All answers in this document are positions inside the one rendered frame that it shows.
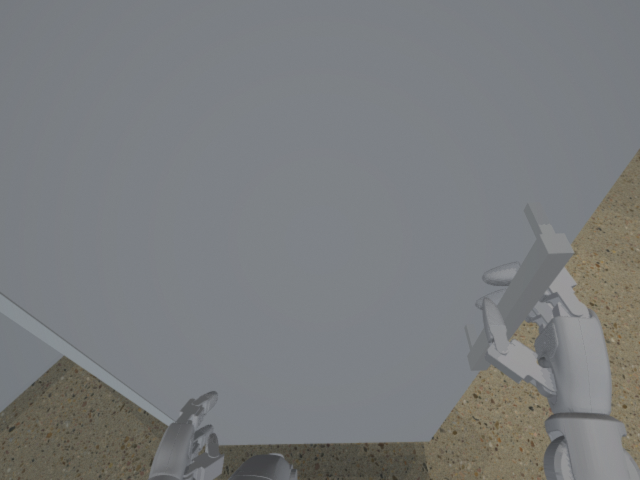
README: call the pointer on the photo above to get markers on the handle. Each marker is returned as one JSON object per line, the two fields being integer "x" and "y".
{"x": 545, "y": 260}

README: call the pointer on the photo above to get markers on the robot right forearm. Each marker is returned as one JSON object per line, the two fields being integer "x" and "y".
{"x": 587, "y": 446}

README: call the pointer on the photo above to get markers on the fridge door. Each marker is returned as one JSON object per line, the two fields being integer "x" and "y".
{"x": 293, "y": 202}

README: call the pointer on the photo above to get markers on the robot right hand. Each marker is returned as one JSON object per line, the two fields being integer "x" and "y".
{"x": 571, "y": 339}

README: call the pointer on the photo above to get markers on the left robot thigh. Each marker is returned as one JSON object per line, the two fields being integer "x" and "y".
{"x": 265, "y": 467}

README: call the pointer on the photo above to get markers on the robot left hand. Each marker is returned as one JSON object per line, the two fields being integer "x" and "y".
{"x": 177, "y": 453}

